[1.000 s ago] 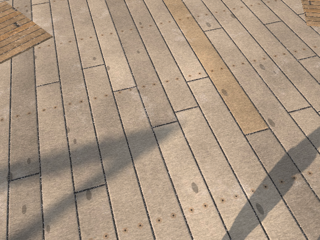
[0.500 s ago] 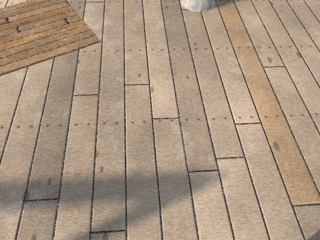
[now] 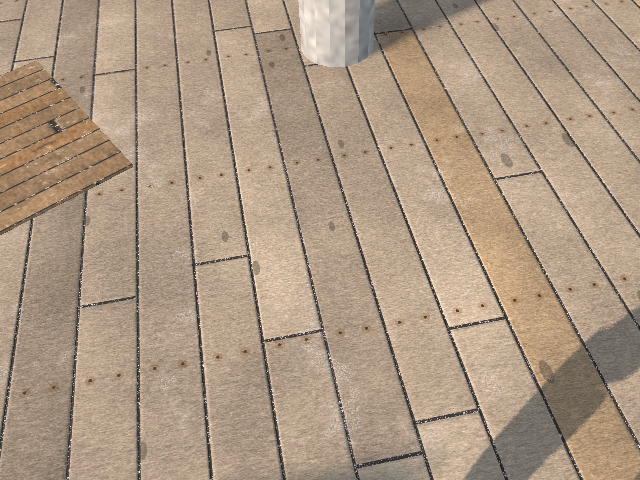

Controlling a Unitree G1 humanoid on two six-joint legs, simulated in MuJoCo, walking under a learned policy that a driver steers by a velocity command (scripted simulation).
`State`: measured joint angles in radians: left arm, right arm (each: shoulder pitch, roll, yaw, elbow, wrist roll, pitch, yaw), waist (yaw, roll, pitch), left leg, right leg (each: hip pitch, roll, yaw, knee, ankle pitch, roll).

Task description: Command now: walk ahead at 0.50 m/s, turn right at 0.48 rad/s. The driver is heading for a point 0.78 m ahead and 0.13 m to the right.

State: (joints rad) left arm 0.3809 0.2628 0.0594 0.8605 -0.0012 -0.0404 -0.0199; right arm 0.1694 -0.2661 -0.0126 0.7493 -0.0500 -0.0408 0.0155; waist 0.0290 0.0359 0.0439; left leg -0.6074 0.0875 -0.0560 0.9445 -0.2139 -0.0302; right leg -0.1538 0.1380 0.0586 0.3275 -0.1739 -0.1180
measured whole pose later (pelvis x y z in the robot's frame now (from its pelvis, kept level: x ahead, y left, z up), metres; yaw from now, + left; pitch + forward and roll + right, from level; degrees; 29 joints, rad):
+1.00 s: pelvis +0.33 -0.01 -0.01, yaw -32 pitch +1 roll +1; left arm 0.21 0.25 0.05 0.72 0.02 0.03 0.00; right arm 0.21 -0.26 -0.04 0.77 -0.02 0.06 -0.02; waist 0.01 0.02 0.06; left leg -0.47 0.03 -0.02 0.93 -0.41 -0.02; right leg -0.33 0.11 0.05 0.43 -0.10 -0.09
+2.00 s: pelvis +0.57 -0.01 -0.03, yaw -4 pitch +1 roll +1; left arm 0.40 0.24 0.03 0.90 0.01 -0.06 0.00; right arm 0.07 -0.27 -0.05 0.72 -0.03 -0.01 0.04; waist 0.06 0.00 0.08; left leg -0.44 -0.09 0.09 0.62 -0.21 0.13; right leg -0.21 -0.07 -0.06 1.16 -0.41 -0.02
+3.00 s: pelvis +0.79 -0.01 +0.00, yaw -2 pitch -2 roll +0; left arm 0.25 0.18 0.01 1.10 0.01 0.00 0.03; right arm 0.30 -0.16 0.01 1.12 -0.01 -0.01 -0.04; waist 0.01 -0.01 0.02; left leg -0.10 -0.03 -0.01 0.39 -0.26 0.03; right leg -0.21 0.01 -0.04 0.39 -0.15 -0.02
